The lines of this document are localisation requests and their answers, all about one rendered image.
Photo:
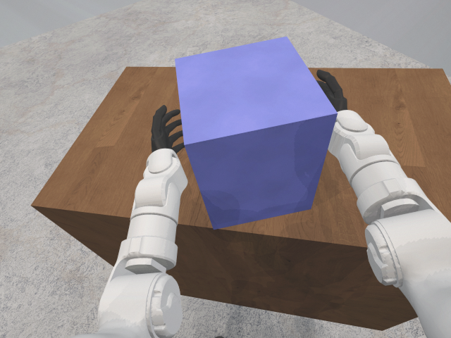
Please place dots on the left robot hand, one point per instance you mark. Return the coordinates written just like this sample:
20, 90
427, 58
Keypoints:
160, 132

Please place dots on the right robot upper arm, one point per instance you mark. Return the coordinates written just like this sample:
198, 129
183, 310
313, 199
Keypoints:
412, 251

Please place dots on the pedestal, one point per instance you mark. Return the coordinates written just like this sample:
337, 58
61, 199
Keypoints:
311, 263

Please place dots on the right robot forearm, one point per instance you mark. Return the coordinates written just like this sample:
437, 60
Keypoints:
380, 184

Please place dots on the right robot hand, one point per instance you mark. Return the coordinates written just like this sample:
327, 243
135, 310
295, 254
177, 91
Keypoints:
332, 90

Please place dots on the left robot upper arm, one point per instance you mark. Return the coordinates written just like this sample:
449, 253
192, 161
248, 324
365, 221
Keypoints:
139, 306

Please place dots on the carton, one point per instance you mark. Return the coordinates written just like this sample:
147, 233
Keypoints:
256, 129

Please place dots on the left robot forearm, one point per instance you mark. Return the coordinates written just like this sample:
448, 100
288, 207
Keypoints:
150, 245

